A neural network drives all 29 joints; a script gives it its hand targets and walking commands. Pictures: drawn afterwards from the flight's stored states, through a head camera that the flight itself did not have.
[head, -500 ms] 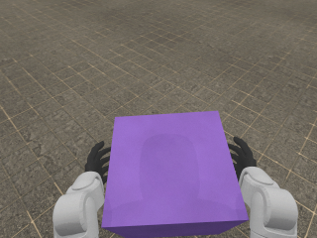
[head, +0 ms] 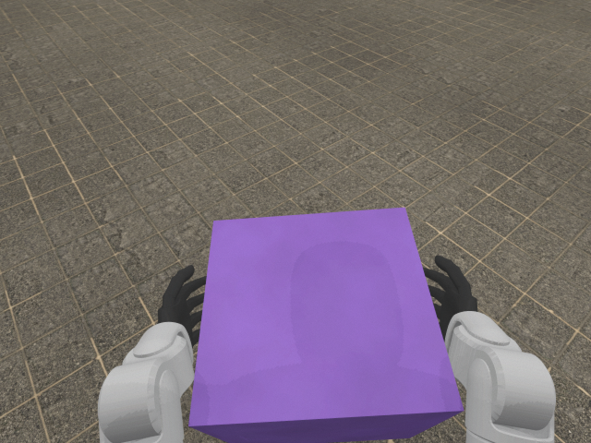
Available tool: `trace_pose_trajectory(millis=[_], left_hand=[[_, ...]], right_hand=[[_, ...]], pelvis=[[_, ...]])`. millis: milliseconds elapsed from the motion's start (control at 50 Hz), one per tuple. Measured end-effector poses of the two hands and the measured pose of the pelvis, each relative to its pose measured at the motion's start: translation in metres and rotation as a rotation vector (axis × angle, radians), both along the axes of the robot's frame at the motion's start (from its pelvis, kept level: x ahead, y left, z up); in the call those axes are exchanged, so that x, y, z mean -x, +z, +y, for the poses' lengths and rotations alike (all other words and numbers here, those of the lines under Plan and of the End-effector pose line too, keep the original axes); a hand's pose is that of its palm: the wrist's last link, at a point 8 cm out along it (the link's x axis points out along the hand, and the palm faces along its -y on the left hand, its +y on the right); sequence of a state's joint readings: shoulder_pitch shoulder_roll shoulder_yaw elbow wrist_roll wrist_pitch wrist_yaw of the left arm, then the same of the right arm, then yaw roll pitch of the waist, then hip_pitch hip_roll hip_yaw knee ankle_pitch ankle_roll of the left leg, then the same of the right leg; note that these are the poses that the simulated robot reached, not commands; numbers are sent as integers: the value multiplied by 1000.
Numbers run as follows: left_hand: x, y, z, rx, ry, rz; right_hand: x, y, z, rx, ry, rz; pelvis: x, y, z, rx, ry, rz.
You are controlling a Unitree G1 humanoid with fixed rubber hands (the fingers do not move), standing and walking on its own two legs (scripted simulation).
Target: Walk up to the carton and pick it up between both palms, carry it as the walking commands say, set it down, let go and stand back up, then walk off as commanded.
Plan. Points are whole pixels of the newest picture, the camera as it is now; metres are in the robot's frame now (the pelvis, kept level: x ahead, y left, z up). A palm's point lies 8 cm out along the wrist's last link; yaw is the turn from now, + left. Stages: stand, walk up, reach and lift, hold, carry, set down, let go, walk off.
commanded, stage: carry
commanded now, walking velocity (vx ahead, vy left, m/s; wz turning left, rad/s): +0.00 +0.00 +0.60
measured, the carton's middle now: (316, 335) +0.25 +0.00 +0.02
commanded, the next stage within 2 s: none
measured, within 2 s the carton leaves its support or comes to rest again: neither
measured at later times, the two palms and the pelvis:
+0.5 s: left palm (104, 408) +0.15 +0.21 +0.09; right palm (410, 329) +0.23 -0.10 +0.09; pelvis -0.04 +0.00 +0.00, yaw +15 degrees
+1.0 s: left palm out of the picture +0.05 +0.25 +0.10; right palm (356, 347) +0.21 -0.04 +0.09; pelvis -0.08 -0.01 +0.00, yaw +28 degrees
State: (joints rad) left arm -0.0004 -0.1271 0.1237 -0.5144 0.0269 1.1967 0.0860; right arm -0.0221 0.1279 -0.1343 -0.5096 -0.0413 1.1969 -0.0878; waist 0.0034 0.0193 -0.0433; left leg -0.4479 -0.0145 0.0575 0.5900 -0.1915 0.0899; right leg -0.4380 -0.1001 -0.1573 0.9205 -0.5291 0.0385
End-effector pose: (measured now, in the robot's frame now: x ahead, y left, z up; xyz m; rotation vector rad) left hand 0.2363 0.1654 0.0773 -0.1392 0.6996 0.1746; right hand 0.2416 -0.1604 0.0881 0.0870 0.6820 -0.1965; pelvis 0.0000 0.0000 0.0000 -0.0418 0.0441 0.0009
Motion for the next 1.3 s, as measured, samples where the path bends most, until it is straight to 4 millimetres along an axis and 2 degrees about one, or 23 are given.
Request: trace_pose_trajectory(millis=[200,320,440,500,560,640,740,920,980,1060,1140,1240,1300], left_hand=[[33,1,-10,-26,50,-8],[55,23,-3,-63,113,-30],[75,25,26,-68,192,-37],[86,17,48,-45,232,-44],[97,1,72,-16,268,-64],[122,-11,89,20,331,-7],[147,-13,97,26,386,18],[166,5,81,-39,434,-32],[177,16,80,-57,472,-37],[193,27,88,-73,530,-38],[209,28,102,-77,579,-29],[233,18,128,-55,633,-30],[249,4,149,-34,662,-61]], right_hand=[[18,-8,-9,-25,49,-8],[20,2,0,-61,113,-30],[14,4,33,-67,191,-38],[12,4,57,-44,231,-45],[12,-2,84,-15,268,-63],[19,-7,108,19,329,-5],[27,-8,122,25,384,20],[31,-7,112,-37,433,-30],[32,-2,117,-55,471,-35],[31,6,135,-72,529,-37],[33,6,157,-76,577,-28],[43,3,193,-54,631,-29],[51,-1,220,-33,659,-61]], pelvis=[[31,-2,-20,-14,56,37],[39,8,-24,-57,127,22],[43,9,-11,-65,211,25],[45,3,1,-52,253,19],[46,-12,16,-33,284,7],[58,-6,20,-16,332,-2],[70,-1,18,6,386,-3],[79,-4,-3,-25,438,21],[81,1,-7,-45,476,16],[82,9,-5,-56,536,21],[86,10,2,-60,588,33],[94,5,21,-40,645,32],[100,-10,39,-14,674,8]])
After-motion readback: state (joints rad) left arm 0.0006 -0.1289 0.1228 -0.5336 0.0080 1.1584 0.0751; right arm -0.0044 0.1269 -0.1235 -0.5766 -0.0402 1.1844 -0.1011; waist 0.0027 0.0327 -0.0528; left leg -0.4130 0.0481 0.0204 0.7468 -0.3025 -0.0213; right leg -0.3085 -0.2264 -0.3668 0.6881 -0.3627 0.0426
